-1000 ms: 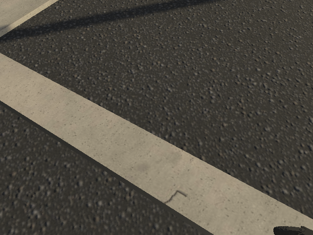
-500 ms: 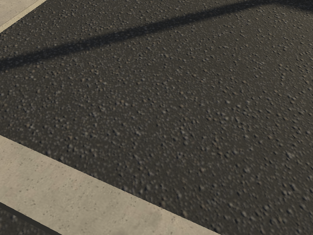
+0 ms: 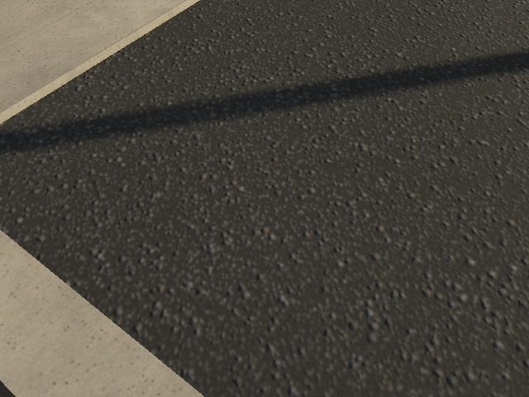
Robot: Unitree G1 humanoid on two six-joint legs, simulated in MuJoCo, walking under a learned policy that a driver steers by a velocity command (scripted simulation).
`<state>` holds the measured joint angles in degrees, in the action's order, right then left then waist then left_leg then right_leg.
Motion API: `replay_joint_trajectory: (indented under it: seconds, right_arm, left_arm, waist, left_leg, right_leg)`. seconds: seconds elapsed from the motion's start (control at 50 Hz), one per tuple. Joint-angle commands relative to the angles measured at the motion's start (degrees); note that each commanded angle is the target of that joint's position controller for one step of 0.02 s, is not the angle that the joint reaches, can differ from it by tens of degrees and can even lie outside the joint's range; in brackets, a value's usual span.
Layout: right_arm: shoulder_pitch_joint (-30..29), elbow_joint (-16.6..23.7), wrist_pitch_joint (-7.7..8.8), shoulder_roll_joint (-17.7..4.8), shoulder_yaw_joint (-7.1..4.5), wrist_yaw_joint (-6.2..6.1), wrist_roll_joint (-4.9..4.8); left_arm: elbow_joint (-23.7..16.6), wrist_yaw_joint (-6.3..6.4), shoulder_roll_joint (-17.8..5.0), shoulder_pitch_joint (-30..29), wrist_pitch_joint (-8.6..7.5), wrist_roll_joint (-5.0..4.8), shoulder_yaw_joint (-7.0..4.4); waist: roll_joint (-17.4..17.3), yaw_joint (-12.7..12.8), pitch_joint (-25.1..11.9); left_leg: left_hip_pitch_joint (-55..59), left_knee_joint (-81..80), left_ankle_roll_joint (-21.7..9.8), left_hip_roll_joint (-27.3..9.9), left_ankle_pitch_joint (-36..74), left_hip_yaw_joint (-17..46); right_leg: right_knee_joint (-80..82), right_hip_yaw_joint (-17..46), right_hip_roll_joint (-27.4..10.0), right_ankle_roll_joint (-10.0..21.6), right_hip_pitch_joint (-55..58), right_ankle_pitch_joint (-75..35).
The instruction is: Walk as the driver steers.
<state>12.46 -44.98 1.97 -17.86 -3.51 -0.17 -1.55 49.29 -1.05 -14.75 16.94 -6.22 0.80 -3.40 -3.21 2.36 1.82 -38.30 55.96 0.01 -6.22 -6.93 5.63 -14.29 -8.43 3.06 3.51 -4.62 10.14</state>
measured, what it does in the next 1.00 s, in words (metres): goes down, turning left: left foot, then right foot 0.05 m lower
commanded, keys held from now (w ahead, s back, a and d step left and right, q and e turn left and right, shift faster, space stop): w+q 1.00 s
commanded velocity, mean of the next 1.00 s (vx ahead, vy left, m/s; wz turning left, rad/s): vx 0.50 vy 0.00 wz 0.55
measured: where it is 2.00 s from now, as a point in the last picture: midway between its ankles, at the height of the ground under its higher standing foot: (186, 285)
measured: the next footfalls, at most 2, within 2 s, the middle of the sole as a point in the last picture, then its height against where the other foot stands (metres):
left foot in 0.26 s outside the picture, level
right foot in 0.78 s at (286, 351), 0.05 m lower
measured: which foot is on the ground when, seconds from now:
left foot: up 0.00-0.24, down 0.26-0.78, up 0.80-1.00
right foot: down 0.00-0.28, up 0.30-0.76, down 0.78-1.00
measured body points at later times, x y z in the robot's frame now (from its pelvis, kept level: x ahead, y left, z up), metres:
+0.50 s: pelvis +0.27 +0.07 +0.00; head +0.31 +0.10 +0.45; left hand +0.37 +0.39 -0.10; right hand +0.43 -0.17 -0.10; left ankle +0.27 +0.14 -0.75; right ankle +0.40 -0.10 -0.68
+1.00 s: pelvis +0.57 +0.10 -0.05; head +0.59 +0.09 +0.40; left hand +0.46 +0.35 -0.17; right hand +0.81 -0.06 -0.17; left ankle +0.49 +0.22 -0.66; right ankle +0.60 +0.00 -0.79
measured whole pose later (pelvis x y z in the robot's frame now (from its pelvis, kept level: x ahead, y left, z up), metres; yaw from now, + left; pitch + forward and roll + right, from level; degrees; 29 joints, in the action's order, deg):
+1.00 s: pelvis +0.57 +0.10 -0.05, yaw +34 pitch +2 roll -1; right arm 17.2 -38.7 1.0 -16.2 -3.6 -1.2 -1.4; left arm 48.5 -0.8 -13.5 17.8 -5.6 0.5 -3.2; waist -3.3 1.3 -0.2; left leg -40.4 78.7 -0.6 -2.2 -18.1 4.4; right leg -23.6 -2.8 2.5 2.2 -10.4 15.0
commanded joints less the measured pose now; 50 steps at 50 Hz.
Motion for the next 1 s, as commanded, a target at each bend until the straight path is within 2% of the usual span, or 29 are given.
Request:
replay_joint_trajectory:
  seconds: [0.02, 0.1, 0.16, 0.2, 0.24, 0.26, 0.28, 0.3, 0.32, 0.34, 0.36, 0.38, 0.42, 0.46, 0.5, 0.54, 0.6, 0.68, 0.74, 0.76, 0.78, 0.8, 0.82, 0.84, 0.86, 0.88, 0.9, 0.94, 1.0]
  right_arm:
    - [-0.71, 3.45, 0.73, -1.43, -0.14, 0.70, 0.27]
    - [-9.02, 7.16, 1.18, -0.44, 0.47, 2.21, 0.38]
    - [-12.17, 9.91, 1.28, -1.10, 0.17, 3.31, 0.27]
    - [-9.78, 10.48, 1.14, -2.55, -0.62, 3.78, -0.03]
    - [0.32, 8.69, 0.75, -6.33, -2.80, 3.41, -0.15]
    - [10.47, 6.20, 0.41, -10.21, -4.83, 2.49, -0.13]
    - [12.03, 5.92, 0.30, -16.65, -6.28, 1.66, -0.42]
    - [12.56, 7.81, 1.06, -13.80, -4.96, 2.02, -0.35]
    - [10.95, 7.69, 1.60, -9.86, -3.67, 2.30, 0.16]
    - [7.90, 7.87, 1.94, -8.83, -3.38, 2.32, 0.26]
    - [4.23, 8.40, 1.92, -7.31, -2.95, 2.27, 0.20]
    - [1.84, 9.30, 1.88, -5.78, -2.41, 1.96, 0.73]
    - [0.39, 10.18, 1.97, -6.23, -2.43, 1.62, 1.01]
    - [2.33, 9.30, 2.51, -8.09, -3.01, 0.73, 0.79]
    - [4.48, 8.12, 2.20, -8.58, -3.18, -0.41, 0.33]
    - [5.09, 7.81, 1.76, -8.22, -3.05, -1.10, 0.33]
    - [6.97, 6.70, 1.50, -8.12, -3.12, -1.61, 0.13]
    - [8.13, 6.39, 0.70, -6.91, -3.00, -2.43, 0.02]
    - [8.93, 5.96, -0.36, -6.92, -3.25, -2.87, 0.47]
    - [9.52, 5.69, -0.54, -5.54, -2.72, -2.55, 0.45]
    - [10.78, 5.47, -0.33, -2.06, -1.43, -1.82, 0.48]
    - [18.35, 4.84, 0.08, 2.71, 0.14, -1.08, 1.37]
    - [24.83, 6.61, 1.22, 0.76, 0.46, -0.91, -1.32]
    - [18.14, 6.55, 1.20, -4.47, -0.52, -1.84, -2.29]
    - [8.48, 8.03, 0.90, -7.50, -1.33, -2.27, -1.14]
    - [4.57, 8.92, 0.52, -7.25, -1.59, -2.47, -0.36]
    - [3.52, 9.99, 0.36, -6.14, -1.60, -2.28, 0.23]
    - [4.89, 10.32, -0.12, -3.18, -1.41, -1.31, 0.23]
    - [3.23, 12.22, -0.15, -0.42, -0.80, -0.51, 0.37]
  left_arm:
    - [-3.58, 0.85, -8.38, -4.96, -0.96, -0.24, -1.76]
    - [-1.45, 1.44, -10.40, -0.76, 0.23, -0.99, -2.34]
    - [-0.24, 1.72, -11.54, 0.84, 1.78, -1.68, -2.84]
    - [-0.66, 2.08, -12.89, -0.74, 2.69, -1.92, -3.28]
    - [-1.47, 2.60, -13.86, -2.44, 3.64, -1.92, -3.52]
    - [-2.28, 2.95, -12.84, -2.80, 3.61, -1.56, -2.95]
    - [-5.04, 2.10, -5.28, 2.99, 2.49, 0.30, -0.53]
    - [-5.95, 1.06, -6.33, 0.53, 0.00, -0.47, -0.07]
    - [-7.93, 0.22, -10.84, -6.53, -1.46, -2.97, -1.32]
    - [-8.62, 0.16, -10.22, -7.86, -2.12, -3.19, -1.04]
    - [-7.80, 0.58, -9.98, -7.46, -2.09, -1.76, -1.19]
    - [-7.40, 0.71, -10.19, -6.51, -1.46, -0.81, -1.55]
    - [-7.03, 0.67, -8.96, -4.73, -0.07, -0.29, -1.47]
    - [-7.75, 1.04, -8.46, -6.85, 0.52, -0.11, -1.57]
    - [-9.49, 1.22, -7.17, -11.72, 0.51, 0.03, -1.03]
    - [-10.23, 0.64, -6.30, -14.59, 0.32, -0.21, -0.54]
    - [-11.61, -0.60, -6.30, -18.26, -0.19, -0.48, -0.34]
    - [-12.67, -1.90, -7.18, -20.01, -0.87, -0.91, -0.40]
    - [-11.50, -1.68, -8.53, -15.72, -1.21, -1.47, -1.39]
    - [-9.92, -1.38, -9.03, -11.03, -1.44, -1.23, -2.08]
    - [-8.63, -1.28, -10.26, -4.67, -1.79, -0.31, -2.71]
    - [-8.06, -0.99, -13.28, 1.87, -1.73, 0.04, -3.29]
    - [-5.29, -1.29, -18.80, 8.60, -0.98, -1.57, -4.76]
    - [-5.92, -1.20, -13.69, 6.63, -0.30, -1.79, -4.05]
    - [-6.84, -0.71, -9.40, 3.10, -0.01, -1.01, -2.69]
    - [-7.34, -0.41, -7.61, -0.21, 0.09, -0.05, -1.65]
    - [-6.94, -0.18, -6.81, -2.65, 0.01, 0.36, -1.27]
    - [-5.33, 0.34, -4.86, -2.77, -0.23, -0.06, -0.95]
    - [-3.59, 0.90, -5.82, -1.01, -0.40, -0.39, -1.32]
  waist:
    - [6.19, -1.21, 1.42]
    - [4.05, 2.17, 3.71]
    - [4.78, 2.25, 4.09]
    - [6.66, -0.42, 1.19]
    - [7.06, -6.73, -5.38]
    - [3.99, -11.66, -10.80]
    - [-10.05, -6.95, -15.97]
    - [-8.02, -7.65, -23.73]
    - [-3.87, -9.61, -17.02]
    - [-0.73, -7.46, -11.21]
    - [3.04, -4.96, -7.52]
    - [2.60, -2.94, -6.10]
    - [2.12, -1.20, -5.86]
    - [1.67, -1.63, -4.28]
    - [0.43, -3.09, -2.97]
    - [-0.69, -4.20, -2.68]
    - [-0.77, -5.60, -1.93]
    - [-1.36, -6.04, -1.35]
    - [-3.26, -4.77, -1.15]
    - [-1.87, -2.80, -3.29]
    - [1.98, -0.08, -8.61]
    - [14.40, -1.42, -16.56]
    - [26.39, -2.17, -20.99]
    - [15.69, 0.79, -15.22]
    - [7.43, 2.94, -7.29]
    - [4.55, 2.26, -2.68]
    - [7.23, 0.38, -0.04]
    - [11.20, -1.66, -0.78]
    - [8.46, -2.29, -1.85]
  left_leg:
    - [1.36, -9.29, -0.02, -0.98, 9.80, -0.93]
    - [-0.57, -18.30, -1.46, -0.23, 11.45, -4.59]
    - [-2.21, -21.63, -3.34, 1.09, 5.99, -6.82]
    - [2.75, -21.38, -5.38, 3.89, 0.59, -9.46]
    - [17.06, -22.84, -8.53, 8.55, -2.17, -12.05]
    - [33.73, -25.30, -11.34, 7.78, -0.40, -7.41]
    - [56.24, -26.85, -21.00, -6.68, -8.00, 20.30]
    - [62.82, -36.60, -25.92, -12.61, -15.48, 42.39]
    - [58.56, -39.32, -22.02, -11.25, -11.36, 34.51]
    - [50.64, -39.02, -20.02, -9.13, -5.41, 26.87]
    - [42.60, -39.02, -18.23, -6.84, 1.37, 20.85]
    - [36.39, -39.80, -17.47, -5.25, 7.45, 16.80]
    - [29.64, -41.49, -17.93, -3.32, 13.60, 13.77]
    - [26.55, -42.42, -17.34, -1.68, 14.38, 10.66]
    - [25.76, -42.05, -15.87, 0.03, 11.04, 9.24]
    - [23.63, -40.73, -13.92, 1.95, 5.20, 8.10]
    - [21.21, -37.29, -12.58, 1.44, -2.59, 11.04]
    - [26.40, -28.86, -12.47, 0.14, -7.75, 19.00]
    - [28.52, -22.05, -10.99, 0.21, -5.29, 21.43]
    - [27.34, -16.12, -9.56, 2.73, -6.37, 19.74]
    - [20.08, -2.75, -7.57, 6.33, -12.05, 15.56]
    - [6.12, 17.19, -4.30, 11.66, -35.38, 9.11]
    - [-10.02, 30.76, -1.32, 12.66, -32.53, 4.67]
    - [-16.19, 34.76, -0.12, 8.27, -25.00, 4.75]
    - [-16.32, 34.20, -0.30, 6.49, -18.96, 3.54]
    - [-14.04, 32.35, -0.16, 4.81, -15.01, 3.23]
    - [-11.71, 28.48, -0.20, 3.36, -12.11, 4.47]
    - [-8.27, 25.03, -0.91, 1.35, -11.52, 3.06]
    - [-10.95, 19.90, -0.41, 0.23, -7.59, 2.58]
  right_leg:
    - [8.76, 3.75, -14.65, 6.58, -2.75, -14.17]
    - [7.71, 0.87, -17.08, 6.30, 3.95, -15.82]
    - [3.67, -0.67, -19.01, 5.25, 10.73, -22.24]
    - [-2.82, -2.13, -19.43, 4.19, 12.89, -38.80]
    - [-18.74, -4.08, -17.68, 2.31, 10.62, -50.21]
    - [-33.62, -4.49, -15.30, 0.20, 0.56, -41.48]
    - [-55.04, -3.00, -6.06, -3.57, -26.33, 3.58]
    - [-63.44, 10.81, 0.11, -3.36, -36.75, 25.07]
    - [-63.38, 14.16, -3.36, -2.06, -41.64, 20.23]
    - [-59.36, 13.64, -5.72, -1.42, -40.89, 15.52]
    - [-54.39, 13.31, -7.85, -1.97, -37.75, 12.67]
    - [-50.12, 13.45, -9.38, -2.71, -33.21, 10.28]
    - [-46.04, 12.24, -8.99, -4.86, -28.04, 7.91]
    - [-40.06, 12.87, -8.53, -6.48, -28.30, 0.35]
    - [-31.11, 13.11, -7.34, -7.70, -29.15, -7.82]
    - [-22.77, 13.17, -5.66, -7.72, -26.11, -15.79]
    - [-17.01, 14.22, -4.49, -6.67, -22.82, -22.23]
    - [-12.77, 17.86, -4.76, -5.17, -24.65, -16.44]
    - [-9.52, 17.23, -5.70, -3.72, -19.76, -9.63]
    - [-7.28, 15.16, -5.49, -2.77, -12.58, -11.35]
    - [-11.59, 17.45, -9.18, -0.94, 1.25, -11.50]
    - [-17.57, 29.49, -19.39, 2.34, 18.97, -18.96]
    - [-10.37, 54.83, -30.77, 12.77, 29.20, -3.82]
    - [-5.21, 55.11, -29.26, 11.73, 25.20, 11.43]
    - [-3.15, 45.64, -25.84, 8.61, 16.36, 12.06]
    - [-2.12, 38.89, -23.45, 8.03, 7.92, 5.29]
    - [-1.85, 34.00, -21.12, 7.85, 1.87, -2.77]
    - [-1.02, 23.60, -16.89, 5.55, -1.25, -12.46]
    - [0.15, 17.13, -17.56, 5.82, -0.61, -24.62]
Velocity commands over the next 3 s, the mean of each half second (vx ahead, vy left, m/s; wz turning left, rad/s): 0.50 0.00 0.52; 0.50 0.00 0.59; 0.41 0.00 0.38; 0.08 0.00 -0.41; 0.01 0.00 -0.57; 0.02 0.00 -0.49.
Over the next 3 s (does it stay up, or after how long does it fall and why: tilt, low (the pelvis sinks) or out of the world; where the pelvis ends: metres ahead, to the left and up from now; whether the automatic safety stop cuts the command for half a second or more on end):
stays up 0.85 0.28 -0.05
